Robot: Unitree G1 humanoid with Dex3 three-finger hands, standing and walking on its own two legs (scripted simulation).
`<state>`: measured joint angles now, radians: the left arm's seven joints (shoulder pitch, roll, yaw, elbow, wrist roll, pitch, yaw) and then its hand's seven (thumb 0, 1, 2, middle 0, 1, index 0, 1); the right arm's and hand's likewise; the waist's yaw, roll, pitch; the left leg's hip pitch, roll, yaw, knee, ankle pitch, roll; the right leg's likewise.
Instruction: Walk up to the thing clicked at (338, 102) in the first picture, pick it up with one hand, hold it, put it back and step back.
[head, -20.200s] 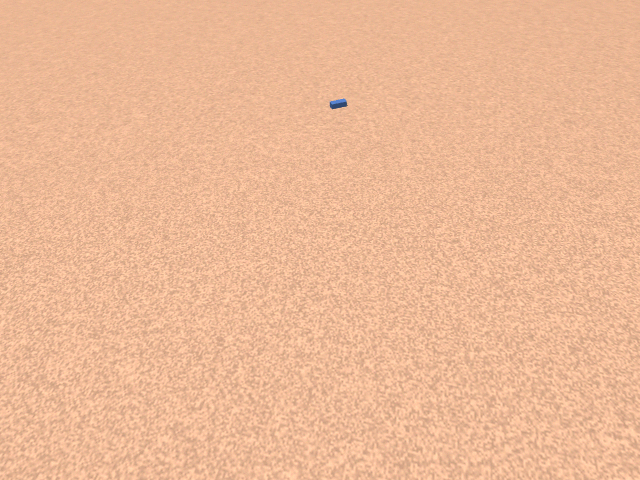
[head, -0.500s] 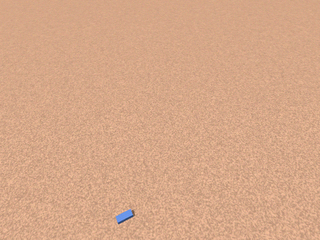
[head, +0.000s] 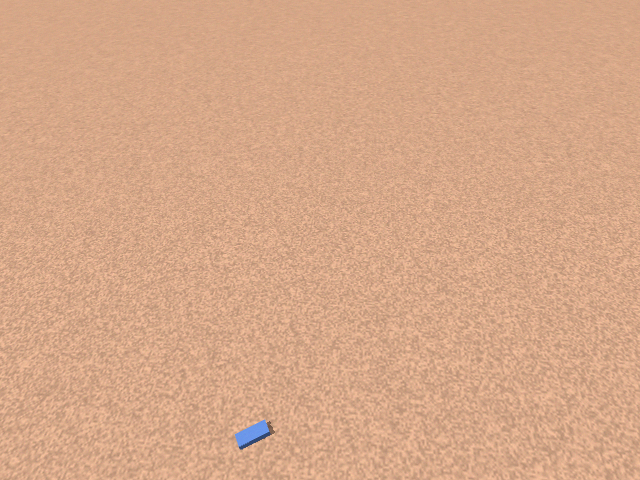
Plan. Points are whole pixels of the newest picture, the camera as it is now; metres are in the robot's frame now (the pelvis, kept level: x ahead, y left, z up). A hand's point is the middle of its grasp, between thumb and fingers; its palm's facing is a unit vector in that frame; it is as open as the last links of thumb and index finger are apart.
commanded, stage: walk up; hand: left
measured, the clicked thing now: (252, 434) +0.40 +0.25 -0.77
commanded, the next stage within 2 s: stand in 0.16 s
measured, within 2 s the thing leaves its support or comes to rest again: neither
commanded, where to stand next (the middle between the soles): +0.02 +0.00 m, yaw +1 degrees
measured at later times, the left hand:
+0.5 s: hand out of the picture +0.07 +0.25 -0.15, palm faces -0.03 -0.94 -0.34, open 7.4 cm
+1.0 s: hand out of the picture +0.05 +0.26 -0.16, palm faces -0.04 -0.94 -0.34, open 7.4 cm
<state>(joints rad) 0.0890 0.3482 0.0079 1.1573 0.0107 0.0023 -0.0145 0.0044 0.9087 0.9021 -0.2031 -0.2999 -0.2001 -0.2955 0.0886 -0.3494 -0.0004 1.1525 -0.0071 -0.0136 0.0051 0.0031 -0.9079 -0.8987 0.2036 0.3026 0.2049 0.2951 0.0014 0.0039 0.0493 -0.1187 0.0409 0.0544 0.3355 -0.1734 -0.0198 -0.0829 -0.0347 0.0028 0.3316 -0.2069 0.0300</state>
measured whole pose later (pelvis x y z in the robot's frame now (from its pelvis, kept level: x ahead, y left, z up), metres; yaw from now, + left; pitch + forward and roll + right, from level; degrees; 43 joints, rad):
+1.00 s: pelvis -0.01 +0.00 +0.00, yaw +0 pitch -3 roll +0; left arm 0.13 0.36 -0.01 1.12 0.01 0.00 -0.01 0.00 0.91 0.90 -0.20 -0.30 -0.20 -0.30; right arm 0.10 -0.35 0.00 1.15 -0.01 -0.01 0.01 0.00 -0.91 -0.90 0.20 0.30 0.20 0.30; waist 0.00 0.00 0.06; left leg -0.13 0.03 0.05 0.32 -0.15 -0.02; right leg -0.09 -0.04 0.00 0.33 -0.19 0.03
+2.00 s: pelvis +0.00 +0.00 +0.00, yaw +1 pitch -2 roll +0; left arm 0.12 0.35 -0.01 1.11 0.01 0.00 -0.01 0.00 0.91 0.90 -0.20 -0.30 -0.20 -0.30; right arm 0.09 -0.35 0.00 1.13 -0.01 -0.01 0.01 0.00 -0.91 -0.90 0.20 0.30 0.20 0.30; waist 0.00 0.00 0.05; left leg -0.12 0.03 0.04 0.33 -0.17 -0.01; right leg -0.08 -0.05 -0.01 0.32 -0.20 0.04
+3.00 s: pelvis -0.02 +0.01 -0.06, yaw +1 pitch +12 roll -1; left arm 0.09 0.31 0.15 0.78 0.23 0.10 0.02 0.00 -0.27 0.80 -0.34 -0.80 -0.32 -0.81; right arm 0.24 -0.25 -0.04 0.65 0.01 -0.09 -0.02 0.01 -0.94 -0.91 0.20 0.30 0.20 0.29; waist -0.02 0.01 -0.06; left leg -0.73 0.04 0.01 0.92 -0.41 -0.01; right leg -0.67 -0.04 -0.01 0.90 -0.45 0.04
